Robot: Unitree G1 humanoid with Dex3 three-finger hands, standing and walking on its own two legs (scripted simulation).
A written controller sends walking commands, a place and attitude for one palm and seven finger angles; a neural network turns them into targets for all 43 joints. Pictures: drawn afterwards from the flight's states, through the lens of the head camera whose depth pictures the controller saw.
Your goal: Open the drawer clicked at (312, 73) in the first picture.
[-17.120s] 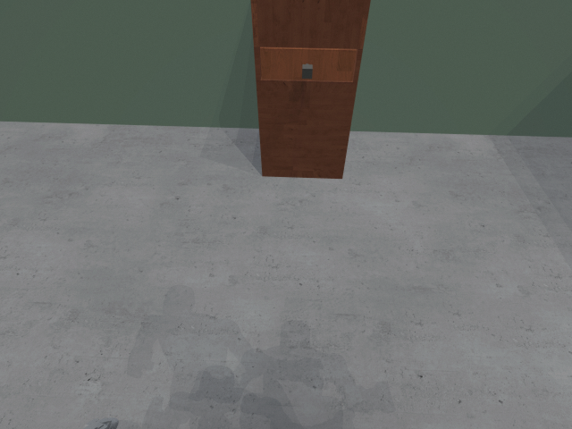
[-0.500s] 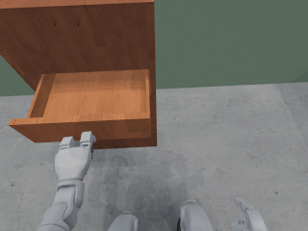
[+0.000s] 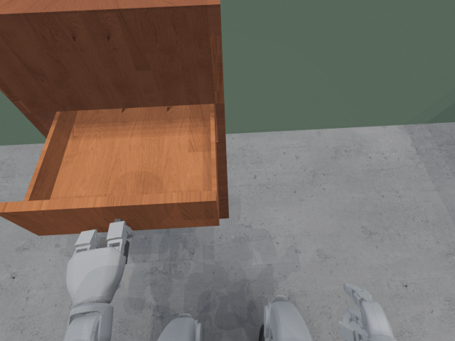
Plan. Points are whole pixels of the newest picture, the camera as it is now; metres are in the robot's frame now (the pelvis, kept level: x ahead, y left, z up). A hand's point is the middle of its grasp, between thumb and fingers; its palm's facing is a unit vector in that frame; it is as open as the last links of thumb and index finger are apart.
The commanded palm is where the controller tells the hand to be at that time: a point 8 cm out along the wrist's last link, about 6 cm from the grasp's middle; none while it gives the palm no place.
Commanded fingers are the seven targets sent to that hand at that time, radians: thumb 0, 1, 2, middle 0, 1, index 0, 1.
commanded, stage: pull the drawer open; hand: left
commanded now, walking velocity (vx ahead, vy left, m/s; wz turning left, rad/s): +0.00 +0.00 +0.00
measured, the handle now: (115, 240) +0.30 +0.23 -0.05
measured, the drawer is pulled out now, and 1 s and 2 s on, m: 0.23 0.30 0.30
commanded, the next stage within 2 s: open the thumb to release the handle in 0.80 s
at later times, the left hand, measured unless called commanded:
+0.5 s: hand (106, 306) +0.19 +0.22 -0.07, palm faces -0.07 -0.07 -0.99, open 7.8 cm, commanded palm +0.14 +0.23 -0.01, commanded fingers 0.00 0.90 0.90 -0.40 -1.35 -0.40 -1.35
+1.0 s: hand (104, 317) +0.17 +0.22 -0.07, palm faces -0.06 -0.05 -1.00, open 7.9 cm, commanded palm +0.15 +0.22 -0.01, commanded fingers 0.00 0.48 0.72 -0.37 -1.30 -0.37 -1.30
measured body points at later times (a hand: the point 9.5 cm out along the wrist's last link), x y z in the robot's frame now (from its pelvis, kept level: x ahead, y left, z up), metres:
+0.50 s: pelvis +0.00 -0.01 -0.01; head +0.09 -0.02 +0.43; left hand +0.19 +0.22 -0.01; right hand +0.21 -0.23 -0.12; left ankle -0.04 +0.13 -0.64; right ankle +0.05 -0.12 -0.64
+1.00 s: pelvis -0.01 -0.01 -0.02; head +0.09 -0.03 +0.41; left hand +0.17 +0.22 -0.01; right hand +0.21 -0.23 -0.14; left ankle -0.04 +0.13 -0.64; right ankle +0.05 -0.12 -0.64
